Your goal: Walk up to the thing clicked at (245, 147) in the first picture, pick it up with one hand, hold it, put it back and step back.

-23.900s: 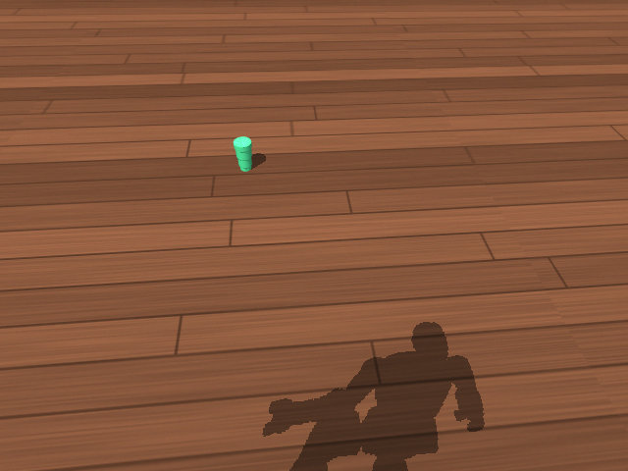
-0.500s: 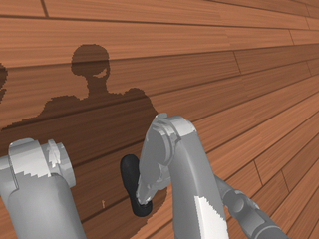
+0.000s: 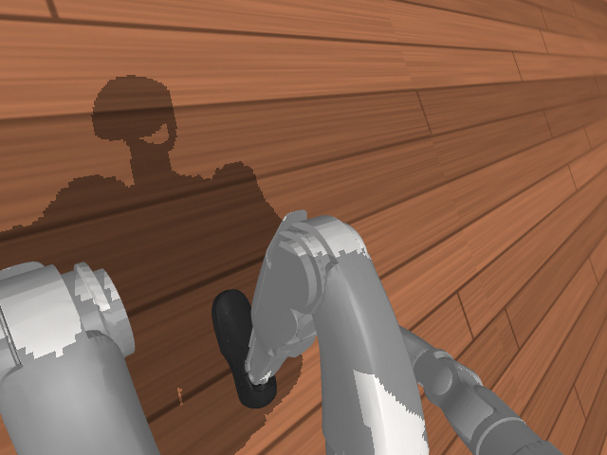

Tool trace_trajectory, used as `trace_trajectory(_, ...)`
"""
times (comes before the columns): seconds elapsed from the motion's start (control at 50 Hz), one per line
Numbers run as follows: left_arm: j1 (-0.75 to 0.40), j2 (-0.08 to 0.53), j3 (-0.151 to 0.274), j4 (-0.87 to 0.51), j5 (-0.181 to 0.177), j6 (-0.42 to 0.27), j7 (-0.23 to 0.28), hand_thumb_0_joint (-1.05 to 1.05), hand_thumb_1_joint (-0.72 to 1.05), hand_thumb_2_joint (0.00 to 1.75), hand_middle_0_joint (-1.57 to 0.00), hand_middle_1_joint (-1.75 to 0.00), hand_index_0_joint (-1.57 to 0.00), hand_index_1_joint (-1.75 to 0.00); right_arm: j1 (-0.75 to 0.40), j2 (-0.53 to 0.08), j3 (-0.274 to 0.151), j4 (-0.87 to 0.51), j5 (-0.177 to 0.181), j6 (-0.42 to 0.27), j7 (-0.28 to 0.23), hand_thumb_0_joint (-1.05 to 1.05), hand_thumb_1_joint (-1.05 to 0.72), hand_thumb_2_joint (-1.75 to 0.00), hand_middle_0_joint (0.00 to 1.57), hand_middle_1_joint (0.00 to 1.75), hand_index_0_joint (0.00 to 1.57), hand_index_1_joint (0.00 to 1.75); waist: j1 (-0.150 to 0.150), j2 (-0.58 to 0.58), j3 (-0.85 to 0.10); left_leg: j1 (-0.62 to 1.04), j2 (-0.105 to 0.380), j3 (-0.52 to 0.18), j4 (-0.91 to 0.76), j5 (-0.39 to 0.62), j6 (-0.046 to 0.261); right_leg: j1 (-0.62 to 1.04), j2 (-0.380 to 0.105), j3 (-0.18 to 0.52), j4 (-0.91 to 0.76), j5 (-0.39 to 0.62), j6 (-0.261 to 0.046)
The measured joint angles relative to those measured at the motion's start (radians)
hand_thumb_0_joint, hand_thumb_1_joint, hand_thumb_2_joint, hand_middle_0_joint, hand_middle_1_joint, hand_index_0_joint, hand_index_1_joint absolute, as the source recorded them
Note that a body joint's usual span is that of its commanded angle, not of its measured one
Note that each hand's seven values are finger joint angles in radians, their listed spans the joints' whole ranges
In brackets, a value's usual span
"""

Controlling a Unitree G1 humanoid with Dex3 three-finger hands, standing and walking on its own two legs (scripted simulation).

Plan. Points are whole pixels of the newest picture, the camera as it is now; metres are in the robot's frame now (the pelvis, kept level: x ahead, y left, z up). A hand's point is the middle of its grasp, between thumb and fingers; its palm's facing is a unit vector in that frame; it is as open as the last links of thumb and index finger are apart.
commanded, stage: lower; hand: left
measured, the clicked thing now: out of the picture +0.41 +0.33 -0.19
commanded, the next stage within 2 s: loosen in 0.10 s
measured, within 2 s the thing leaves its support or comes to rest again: rests again in 0.04 s
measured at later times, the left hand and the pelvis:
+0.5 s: hand out of the picture +0.41 +0.33 -0.19, palm faces +0.53 -0.85 -0.01, open 10.7 cm; pelvis +0.00 +0.00 +0.00, yaw -1 degrees
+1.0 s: hand out of the picture +0.41 +0.33 -0.18, palm faces +0.53 -0.85 +0.01, open 17.1 cm; pelvis +0.00 +0.00 +0.00, yaw -1 degrees
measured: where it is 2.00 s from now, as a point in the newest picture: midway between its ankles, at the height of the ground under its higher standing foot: (179, 411)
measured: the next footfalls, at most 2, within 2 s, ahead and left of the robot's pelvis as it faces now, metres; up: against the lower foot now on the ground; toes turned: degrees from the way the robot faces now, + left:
none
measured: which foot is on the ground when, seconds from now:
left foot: down 0.00-1.00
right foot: down 0.00-1.00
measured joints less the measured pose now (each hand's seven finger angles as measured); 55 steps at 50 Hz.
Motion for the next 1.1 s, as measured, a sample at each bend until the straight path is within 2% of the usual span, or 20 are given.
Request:
trace_trajectory(0.3,0.008,0.016,-0.014,0.020,-0.006,-0.021,0.010,0.00,-0.41,1.05,-0.74,-0.97,-0.69,-0.96,-0.012,-0.002,0.022,-0.011,-0.008,-0.003,0.000,0.00,-0.90,-0.90,0.20,0.30,0.20,0.30,0.004,-0.017,0.010,0.010,0.001,-0.016,0.010,-0.005,0.003,0.016,0.007,-0.011,-0.005,0.003,0.005)
trace_trajectory(0.54,0.002,0.022,-0.019,0.018,0.000,-0.030,0.022,0.00,-0.33,0.66,-0.75,-0.75,-0.72,-0.73,-0.016,-0.002,0.029,-0.020,-0.013,0.001,0.002,0.00,-0.91,-0.89,0.20,0.30,0.20,0.30,0.008,-0.022,0.013,0.015,0.004,-0.021,0.009,-0.001,0.004,0.021,0.012,-0.015,-0.010,0.011,0.004)
trace_trajectory(0.68,-0.007,0.033,-0.031,0.039,-0.015,-0.033,0.015,0.00,-0.43,0.40,-0.61,-0.52,-0.60,-0.52,-0.017,-0.004,0.034,-0.025,-0.009,0.002,0.001,0.00,-0.91,-0.89,0.21,0.30,0.20,0.30,0.002,-0.012,0.006,0.013,0.006,-0.020,0.006,0.002,0.006,0.019,0.013,-0.015,-0.014,0.015,0.006)
trace_trajectory(0.84,-0.005,0.031,-0.031,0.042,-0.028,-0.035,0.006,-0.01,-0.55,0.18,-0.40,-0.28,-0.40,-0.29,-0.012,-0.005,0.040,-0.030,-0.005,0.002,-0.001,0.00,-0.90,-0.89,0.21,0.30,0.20,0.30,0.001,-0.016,0.006,0.015,0.010,-0.023,0.007,-0.002,0.006,0.018,0.016,-0.016,-0.015,0.016,0.006)
trace_trajectory(0.98,-0.002,0.031,-0.020,0.033,-0.026,-0.036,0.004,-0.01,-0.60,0.07,-0.24,-0.13,-0.23,-0.14,-0.012,-0.004,0.043,-0.030,-0.007,0.005,-0.003,0.00,-0.90,-0.89,0.21,0.30,0.20,0.30,0.003,-0.023,0.010,0.015,0.008,-0.025,0.009,0.000,0.006,0.020,0.016,-0.018,-0.014,0.017,0.006)
trace_trajectory(1.1,0.024,0.032,0.022,-0.053,-0.022,-0.023,-0.040,-0.01,-0.61,0.07,-0.14,-0.07,-0.13,-0.09,-0.002,-0.002,0.026,-0.032,0.000,0.007,-0.009,0.00,-0.91,-0.90,0.21,0.30,0.20,0.30,0.016,-0.025,0.010,0.018,0.010,-0.024,0.009,-0.001,0.006,0.022,0.016,-0.017,-0.014,0.017,0.003)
